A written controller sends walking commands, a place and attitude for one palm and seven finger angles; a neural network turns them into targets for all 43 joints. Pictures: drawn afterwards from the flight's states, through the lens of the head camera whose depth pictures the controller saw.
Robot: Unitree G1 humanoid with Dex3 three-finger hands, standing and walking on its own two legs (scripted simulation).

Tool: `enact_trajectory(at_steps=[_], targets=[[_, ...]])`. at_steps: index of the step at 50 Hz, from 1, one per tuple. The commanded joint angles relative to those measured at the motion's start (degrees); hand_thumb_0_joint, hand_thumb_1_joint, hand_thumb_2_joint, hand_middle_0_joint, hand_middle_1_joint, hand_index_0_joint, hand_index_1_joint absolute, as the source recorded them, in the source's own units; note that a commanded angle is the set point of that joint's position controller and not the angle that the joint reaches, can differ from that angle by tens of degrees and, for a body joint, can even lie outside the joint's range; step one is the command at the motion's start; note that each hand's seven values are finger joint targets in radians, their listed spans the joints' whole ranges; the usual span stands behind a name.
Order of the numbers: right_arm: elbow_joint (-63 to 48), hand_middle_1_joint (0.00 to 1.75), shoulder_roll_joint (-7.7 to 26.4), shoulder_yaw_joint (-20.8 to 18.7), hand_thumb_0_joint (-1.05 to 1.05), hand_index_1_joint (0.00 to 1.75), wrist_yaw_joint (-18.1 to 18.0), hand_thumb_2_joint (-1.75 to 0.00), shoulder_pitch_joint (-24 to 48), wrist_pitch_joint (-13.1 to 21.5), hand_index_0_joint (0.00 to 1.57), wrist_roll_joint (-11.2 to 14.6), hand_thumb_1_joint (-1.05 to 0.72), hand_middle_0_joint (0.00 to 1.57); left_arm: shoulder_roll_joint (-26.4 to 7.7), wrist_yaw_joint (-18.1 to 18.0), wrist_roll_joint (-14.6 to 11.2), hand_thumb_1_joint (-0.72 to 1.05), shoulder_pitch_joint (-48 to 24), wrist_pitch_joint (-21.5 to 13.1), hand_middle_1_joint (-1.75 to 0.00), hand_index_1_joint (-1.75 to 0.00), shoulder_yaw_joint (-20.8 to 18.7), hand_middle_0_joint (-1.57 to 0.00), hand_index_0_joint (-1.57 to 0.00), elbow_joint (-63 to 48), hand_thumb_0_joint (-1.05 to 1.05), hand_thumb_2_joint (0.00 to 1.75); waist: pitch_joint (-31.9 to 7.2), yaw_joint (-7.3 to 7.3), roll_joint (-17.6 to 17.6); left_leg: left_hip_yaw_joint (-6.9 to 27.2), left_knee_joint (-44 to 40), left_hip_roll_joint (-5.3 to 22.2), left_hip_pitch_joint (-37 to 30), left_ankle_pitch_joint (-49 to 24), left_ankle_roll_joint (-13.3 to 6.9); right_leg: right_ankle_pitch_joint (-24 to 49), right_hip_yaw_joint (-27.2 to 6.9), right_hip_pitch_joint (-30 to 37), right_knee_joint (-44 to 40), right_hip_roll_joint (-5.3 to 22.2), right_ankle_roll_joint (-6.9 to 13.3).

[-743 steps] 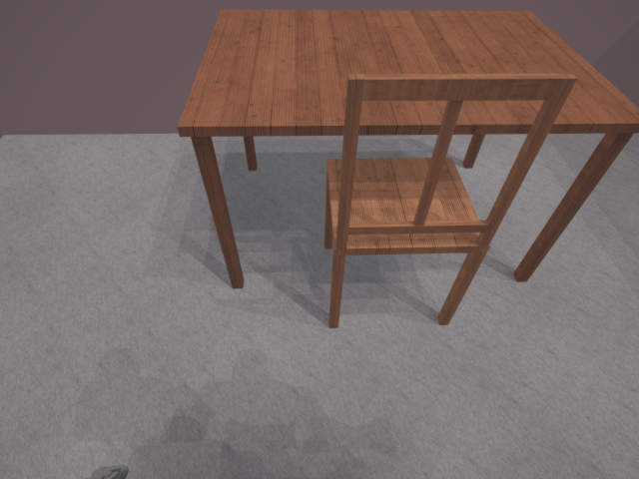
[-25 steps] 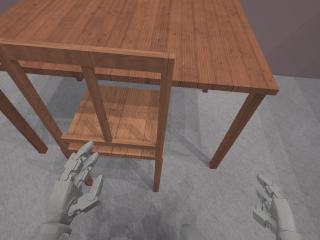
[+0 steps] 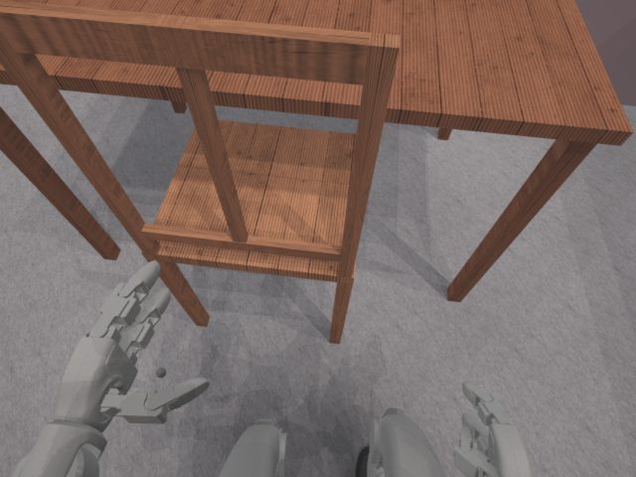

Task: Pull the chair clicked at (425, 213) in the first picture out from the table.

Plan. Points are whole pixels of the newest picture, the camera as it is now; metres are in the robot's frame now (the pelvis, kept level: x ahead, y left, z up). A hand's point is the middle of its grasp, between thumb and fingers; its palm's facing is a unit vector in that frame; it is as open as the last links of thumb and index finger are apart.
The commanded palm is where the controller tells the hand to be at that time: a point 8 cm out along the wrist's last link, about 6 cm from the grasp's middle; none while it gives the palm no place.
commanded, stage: raise the hand toward the chair's back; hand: left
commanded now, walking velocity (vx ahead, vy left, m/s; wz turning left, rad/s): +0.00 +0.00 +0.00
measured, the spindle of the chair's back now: (221, 174) +0.50 +0.17 +0.04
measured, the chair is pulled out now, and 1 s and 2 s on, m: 0.00 0.00 0.00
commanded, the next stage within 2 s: aim the fingers beside a spindle in 1.24 s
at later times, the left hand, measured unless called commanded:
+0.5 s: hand (140, 345) +0.25 +0.20 +0.06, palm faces -0.05 -1.00 -0.05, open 16.6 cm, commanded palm +0.23 +0.26 +0.07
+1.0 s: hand (140, 330) +0.26 +0.20 +0.07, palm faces -0.06 -1.00 -0.06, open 16.9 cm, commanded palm +0.24 +0.26 +0.08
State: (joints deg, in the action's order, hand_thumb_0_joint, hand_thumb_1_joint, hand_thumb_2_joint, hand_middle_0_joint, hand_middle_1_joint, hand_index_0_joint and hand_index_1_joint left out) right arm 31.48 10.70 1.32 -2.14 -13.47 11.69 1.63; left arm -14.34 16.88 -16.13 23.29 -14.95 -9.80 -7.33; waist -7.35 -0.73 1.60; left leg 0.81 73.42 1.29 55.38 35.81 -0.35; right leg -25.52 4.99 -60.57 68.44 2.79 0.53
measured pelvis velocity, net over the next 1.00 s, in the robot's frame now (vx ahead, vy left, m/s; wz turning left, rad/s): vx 0.02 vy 0.00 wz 0.01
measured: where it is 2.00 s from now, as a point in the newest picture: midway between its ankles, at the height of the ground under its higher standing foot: outside the picture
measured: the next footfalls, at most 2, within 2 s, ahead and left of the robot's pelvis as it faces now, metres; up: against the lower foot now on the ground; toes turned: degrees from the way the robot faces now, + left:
none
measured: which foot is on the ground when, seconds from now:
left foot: down 0.00-1.00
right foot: down 0.00-1.00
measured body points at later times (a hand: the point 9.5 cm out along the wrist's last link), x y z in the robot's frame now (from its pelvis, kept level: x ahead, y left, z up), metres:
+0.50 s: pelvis +0.02 +0.00 +0.01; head +0.11 +0.02 +0.46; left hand +0.25 +0.26 +0.06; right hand +0.23 -0.22 -0.05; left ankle +0.00 +0.11 -0.63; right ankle +0.07 -0.12 -0.63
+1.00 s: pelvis +0.02 +0.00 +0.02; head +0.10 +0.01 +0.46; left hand +0.26 +0.26 +0.07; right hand +0.19 -0.25 -0.05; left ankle +0.00 +0.11 -0.63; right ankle +0.07 -0.12 -0.63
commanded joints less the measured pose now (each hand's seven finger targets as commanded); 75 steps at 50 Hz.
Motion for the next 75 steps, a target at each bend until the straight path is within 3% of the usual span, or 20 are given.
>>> enact_trajectory(at_steps=[1, 5, 7, 13, 16, 20, 22, 28, 31, 33, 37, 41, 51, 53, 58, 61, 67, 69, 70, 75], targets=[[-10.6, 0.3, 9.8, -4.8, 0.0, 0.3, -0.8, -0.9, 4.6, 4.4, 0.2, 0.0, -0.9, 0.2, -5.4, -1.3, -1.0, -0.13, 1.6, -7.5, -0.14, -0.14, -3.6, -0.1, -0.1, -10.7, 0.0, 0.46, -13.4, 0.24, -1.3, 2.5, -13.6, -2.1, -2.8, -13.7, -0.2, -1.0, -1.9, 15.7, -9.1, -2.8, 0.1], [-10.7, 0.3, 10.5, -5.1, 0.0, 0.3, -0.8, -0.9, 3.7, 4.7, 0.2, 0.1, -0.9, 0.2, -6.6, -1.0, -0.4, -0.22, 1.0, -8.8, -0.12, -0.12, -3.1, -0.09, -0.09, -10.2, 0.0, 0.42, -12.0, -0.3, 0.8, 2.6, -14.7, -2.0, -3.2, -12.2, -0.1, -1.9, -1.8, 14.9, -9.5, -2.8, 0.4], [-10.9, 0.3, 10.7, -5.2, 0.0, 0.3, -1.0, -0.9, 3.6, 4.6, 0.2, 0.1, -0.9, 0.2, -8.3, -1.4, -0.1, -0.27, 0.1, -8.9, -0.12, -0.12, -4.4, -0.08, -0.08, -11.1, 0.0, 0.4, -13.1, -0.01, 1.5, 2.7, -15.0, -1.9, -4.3, -14.5, -0.2, 0.3, -1.5, 15.9, -9.1, -3.1, 0.6], [-10.2, 0.3, 10.5, -5.4, 0.0, 0.3, -0.7, -0.9, 2.4, 3.9, 0.2, -0.2, -0.9, 0.2, -8.1, -1.5, -0.6, -0.41, 0.3, -8.9, -0.09, -0.09, -5.5, -0.07, -0.07, -12.0, 0.0, 0.34, -15.8, 0.11, 4.5, 2.7, -15.0, -1.6, -9.2, -24.7, 0.6, 9.4, -0.4, 18.0, -8.4, -3.5, 0.6], [-10.0, 0.3, 10.5, -5.1, 0.0, 0.3, -0.5, -0.9, 2.6, 3.4, 0.2, -0.2, -0.9, 0.2, -8.0, -0.9, -0.5, -0.48, -0.9, -8.1, -0.08, -0.08, -5.2, -0.06, -0.06, -10.7, 0.0, 0.31, -14.4, -0.43, 4.8, 2.6, -15.4, -1.5, -9.5, -24.5, 0.9, 9.5, -0.2, 17.9, -8.9, -3.6, 0.6], [-10.0, 0.3, 10.6, -4.9, 0.0, 0.3, -0.6, -0.9, 2.6, 3.0, 0.2, -0.1, -0.9, 0.2, -8.0, 0.9, -0.8, -0.5, -2.6, -6.6, -0.08, -0.08, -5.7, -0.06, -0.06, -8.0, 0.0, 0.3, -14.1, -0.8, 2.0, 2.5, -15.3, -1.6, -8.9, -24.1, 0.8, 10.7, -0.4, 19.3, -9.7, -3.7, 0.4], [-9.9, 0.3, 10.8, -4.5, 0.0, 0.3, -0.8, -0.9, 2.8, 3.0, 0.2, -0.2, -0.9, 0.2, -9.5, 1.5, -1.2, -0.5, -4.0, -6.1, -0.08, -0.08, -7.0, -0.06, -0.06, -7.9, 0.0, 0.3, -14.6, -0.68, 3.6, 2.5, -15.1, -1.7, -9.6, -25.8, 0.8, 12.0, -0.5, 19.6, -9.6, -3.8, 0.6], [-9.2, 0.3, 10.9, -4.2, 0.0, 0.3, -0.9, -0.9, 2.5, 3.4, 0.2, -0.3, -0.9, 0.2, -10.4, 3.3, -2.4, -0.5, -7.3, -6.2, -0.08, -0.08, -8.5, -0.06, -0.06, -6.9, 0.0, 0.3, -16.4, -0.65, 2.0, 2.2, -14.7, -1.8, -9.9, -26.8, 0.8, 14.2, -1.0, 21.6, -10.3, -3.5, 0.3], [-9.0, 0.3, 11.2, -4.1, 0.0, 0.3, -1.0, -0.9, 2.8, 3.6, 0.2, -0.1, -0.9, 0.2, -10.3, 4.0, -2.8, -0.5, -8.7, -5.9, -0.08, -0.08, -8.7, -0.06, -0.06, -5.1, 0.0, 0.3, -15.1, -0.67, 1.2, 2.2, -15.3, -1.9, -8.8, -23.8, 0.7, 11.6, -1.2, 21.5, -11.1, -3.4, 0.2], [-9.2, 0.3, 11.4, -4.0, 0.0, 0.3, -1.0, -0.9, 2.7, 3.7, 0.2, -0.1, -0.9, 0.2, -11.7, 4.0, -2.7, -0.5, -9.5, -5.8, -0.08, -0.08, -9.5, -0.06, -0.06, -5.9, 0.0, 0.3, -16.2, -0.34, 2.7, 2.0, -15.6, -2.0, -9.4, -24.0, 0.7, 11.7, -1.6, 22.6, -11.4, -3.3, 0.3], [-8.7, 0.3, 11.6, -4.1, 0.0, 0.3, -1.2, -0.9, 2.5, 3.9, 0.2, 0.0, -0.9, 0.2, -12.8, 4.0, -3.1, -0.5, -10.2, -5.6, -0.08, -0.08, -11.1, -0.06, -0.06, -4.4, 0.0, 0.3, -16.5, -0.26, 1.5, 2.0, -15.9, -2.0, -9.4, -24.8, 0.5, 12.6, -1.7, 24.0, -12.0, -3.4, 0.3], [-8.4, 0.3, 11.5, -4.2, 0.0, 0.3, -1.0, -0.9, 2.4, 4.2, 0.2, 0.1, -0.9, 0.2, -10.8, 4.2, -3.4, -0.5, -8.8, -5.8, -0.08, -0.08, -9.5, -0.06, -0.06, -3.4, 0.0, 0.3, -15.6, -0.38, 1.7, 1.7, -16.3, -2.1, -9.3, -24.4, 0.6, 12.9, -2.0, 24.5, -12.6, -3.1, 0.2], [-8.4, 0.3, 11.8, -4.3, 0.0, 0.3, -0.8, -0.9, 2.7, 4.6, 0.2, 0.1, -0.9, 0.2, -11.6, 3.2, -2.8, -0.5, -10.0, -7.5, -0.08, -0.08, -10.0, -0.06, -0.06, -2.0, 0.0, 0.3, -13.2, -0.47, 1.2, 1.5, -17.2, -2.2, -7.5, -19.2, 0.5, 7.1, -2.5, 23.1, -13.7, -3.0, 0.2], [-8.5, 0.3, 11.8, -4.2, 0.0, 0.3, -0.8, -0.9, 2.6, 4.7, 0.2, 0.1, -0.9, 0.2, -12.5, 3.2, -2.8, -0.5, -10.5, -7.9, -0.08, -0.08, -10.5, -0.06, -0.06, -2.7, 0.0, 0.3, -14.2, -0.19, 1.8, 1.4, -17.2, -2.3, -7.8, -19.5, 0.4, 7.3, -2.8, 23.8, -13.7, -3.0, 0.3], [-8.3, 0.3, 11.7, -4.1, 0.0, 0.3, -1.0, -0.9, 2.7, 5.0, 0.2, 0.2, -0.9, 0.2, -11.6, 4.0, -3.1, -0.5, -10.8, -7.7, -0.08, -0.08, -9.7, -0.06, -0.06, -1.1, 0.0, 0.3, -13.4, -0.66, 0.2, 1.4, -16.6, -2.3, -6.5, -17.6, 0.3, 5.3, -3.6, 23.5, -14.2, -2.9, 0.1], [-8.4, 0.3, 11.7, -4.0, 0.0, 0.3, -1.1, -0.9, 2.8, 5.2, 0.2, 0.2, -0.9, 0.2, -12.0, 4.0, -2.9, -0.5, -11.0, -7.8, -0.08, -0.08, -9.7, -0.06, -0.06, -2.7, 0.0, 0.3, -14.3, -0.53, 2.5, 1.5, -16.8, -2.3, -8.1, -18.8, 0.3, 6.8, -3.1, 23.2, -13.8, -3.0, 0.2], [-8.3, 0.3, 11.7, -3.9, 0.0, 0.3, -1.3, -0.9, 3.2, 5.1, 0.2, 0.2, -0.9, 0.2, -12.0, 3.9, -2.9, -0.5, -11.0, -7.1, -0.08, -0.08, -10.2, -0.06, -0.06, -1.6, 0.0, 0.3, -13.4, -0.55, 0.9, 1.8, -17.1, -2.4, -7.6, -17.9, 0.3, 5.7, -2.6, 22.9, -14.0, -3.3, 0.2], [-8.3, 0.3, 11.5, -3.7, 0.0, 0.3, -1.2, -0.9, 3.2, 5.5, 0.2, 0.2, -0.9, 0.2, -10.1, 4.1, -2.9, -0.5, -11.5, -7.4, -0.08, -0.08, -8.1, -0.06, -0.06, -2.2, 0.0, 0.3, -13.3, -0.57, 2.4, 2.0, -17.3, -2.3, -8.2, -18.2, 0.5, 6.1, -2.3, 22.0, -13.4, -3.2, 0.3], [-8.1, 0.3, 11.6, -3.8, 0.0, 0.3, -1.2, -0.9, 3.0, 5.6, 0.2, 0.2, -0.9, 0.2, -9.8, 4.1, -2.8, -0.5, -12.2, -7.4, -0.08, -0.08, -7.5, -0.06, -0.06, -1.7, 0.0, 0.3, -13.1, -1.13, 0.6, 1.9, -16.7, -2.3, -7.8, -17.6, 0.4, 5.7, -2.4, 21.4, -13.5, -3.2, 0.1], [-7.7, 0.3, 12.0, -3.7, 0.0, 0.3, -1.4, -0.9, 2.6, 6.2, 0.2, 0.0, -0.9, 0.2, -10.1, 3.7, -1.8, -0.5, -16.4, -8.0, -0.08, -0.08, -6.7, -0.06, -0.06, -0.6, 0.0, 0.3, -13.3, -1.18, 1.4, 2.0, -15.9, -2.3, -6.5, -16.1, 0.4, 4.2, -2.8, 19.9, -12.7, -2.9, 0.2]])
